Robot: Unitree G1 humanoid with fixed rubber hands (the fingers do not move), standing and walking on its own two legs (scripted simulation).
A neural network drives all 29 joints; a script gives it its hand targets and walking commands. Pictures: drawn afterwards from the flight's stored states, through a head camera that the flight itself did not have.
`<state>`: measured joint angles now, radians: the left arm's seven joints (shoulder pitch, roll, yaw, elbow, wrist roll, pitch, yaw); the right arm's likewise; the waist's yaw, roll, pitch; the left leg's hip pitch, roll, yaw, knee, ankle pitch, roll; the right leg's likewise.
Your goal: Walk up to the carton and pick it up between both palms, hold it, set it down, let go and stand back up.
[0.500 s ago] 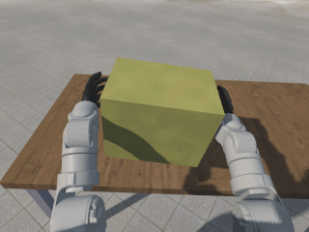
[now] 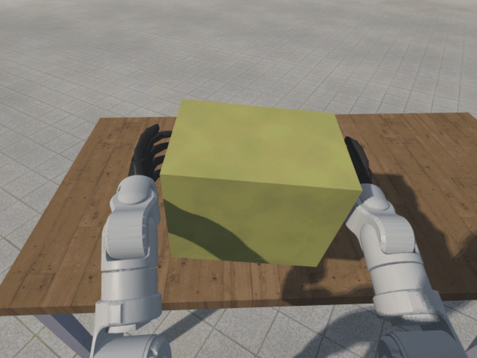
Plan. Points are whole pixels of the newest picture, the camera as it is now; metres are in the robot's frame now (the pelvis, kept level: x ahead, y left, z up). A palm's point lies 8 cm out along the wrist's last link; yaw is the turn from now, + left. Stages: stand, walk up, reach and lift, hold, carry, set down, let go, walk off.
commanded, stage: hold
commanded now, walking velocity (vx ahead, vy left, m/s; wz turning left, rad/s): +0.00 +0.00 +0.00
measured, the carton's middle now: (251, 186) +0.35 -0.01 +0.15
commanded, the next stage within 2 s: none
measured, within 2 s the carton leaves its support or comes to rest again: neither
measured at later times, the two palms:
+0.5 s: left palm (128, 181) +0.32 +0.17 +0.19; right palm (351, 185) +0.33 -0.16 +0.17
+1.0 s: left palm (139, 175) +0.34 +0.16 +0.19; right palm (353, 183) +0.34 -0.17 +0.16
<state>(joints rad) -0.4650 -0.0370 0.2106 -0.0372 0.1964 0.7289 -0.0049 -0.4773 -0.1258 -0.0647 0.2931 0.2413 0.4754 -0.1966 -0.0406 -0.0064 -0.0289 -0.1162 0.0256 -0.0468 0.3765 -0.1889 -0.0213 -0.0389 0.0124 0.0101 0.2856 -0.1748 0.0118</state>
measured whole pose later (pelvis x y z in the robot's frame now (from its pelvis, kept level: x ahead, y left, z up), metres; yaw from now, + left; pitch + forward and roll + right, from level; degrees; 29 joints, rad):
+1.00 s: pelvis -0.01 +0.00 +0.00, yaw +0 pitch -4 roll -1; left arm -0.56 -0.01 0.25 0.16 0.20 0.69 -0.01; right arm -0.56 -0.10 -0.11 0.47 0.20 0.43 -0.18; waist -0.02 -0.02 -0.06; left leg -0.13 0.02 -0.05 0.35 -0.15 -0.02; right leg -0.07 0.00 0.01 0.31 -0.16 0.01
